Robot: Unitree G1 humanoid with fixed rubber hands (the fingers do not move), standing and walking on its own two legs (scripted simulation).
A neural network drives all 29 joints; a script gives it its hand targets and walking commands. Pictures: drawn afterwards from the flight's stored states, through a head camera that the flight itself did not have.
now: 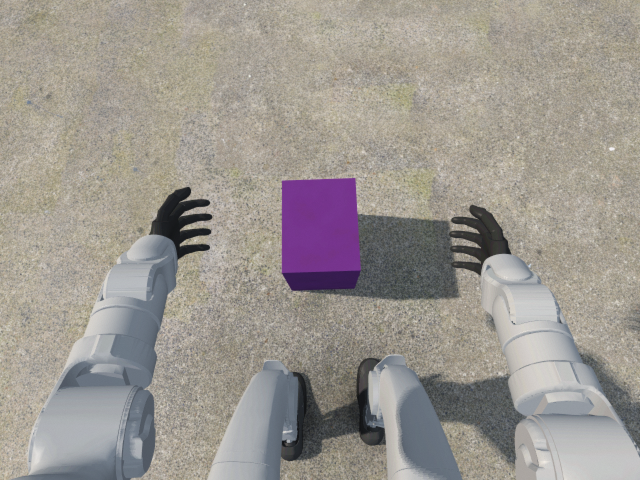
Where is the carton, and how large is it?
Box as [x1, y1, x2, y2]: [282, 178, 360, 290]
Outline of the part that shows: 354,178 282,181 282,273 292,290 354,288 360,270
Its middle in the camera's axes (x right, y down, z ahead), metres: +0.00 +0.00 +1.01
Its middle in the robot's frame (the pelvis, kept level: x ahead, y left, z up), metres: +0.55 +0.04 -0.56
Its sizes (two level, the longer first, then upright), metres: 0.226 0.176 0.238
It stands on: the floor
